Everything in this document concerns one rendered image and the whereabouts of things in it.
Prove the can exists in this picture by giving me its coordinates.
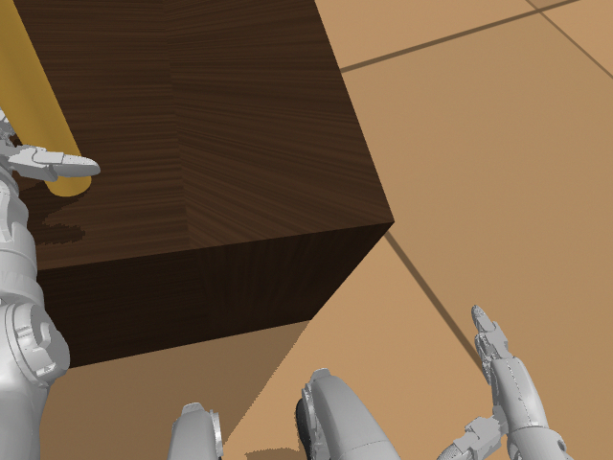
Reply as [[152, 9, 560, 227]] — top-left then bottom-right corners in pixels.
[[0, 0, 92, 196]]

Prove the left robot hand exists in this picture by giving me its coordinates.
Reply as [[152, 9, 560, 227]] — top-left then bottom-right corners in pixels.
[[0, 107, 101, 182]]

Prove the right robot hand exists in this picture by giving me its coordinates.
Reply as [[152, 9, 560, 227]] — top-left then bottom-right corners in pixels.
[[437, 305, 549, 460]]

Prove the right robot arm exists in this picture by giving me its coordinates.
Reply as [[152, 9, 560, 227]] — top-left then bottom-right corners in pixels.
[[507, 426, 574, 460]]

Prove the right robot foot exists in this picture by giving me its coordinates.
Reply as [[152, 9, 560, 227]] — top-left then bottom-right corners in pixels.
[[296, 398, 331, 460]]

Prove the left robot arm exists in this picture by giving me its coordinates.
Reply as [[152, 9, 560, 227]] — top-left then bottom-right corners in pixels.
[[0, 166, 70, 460]]

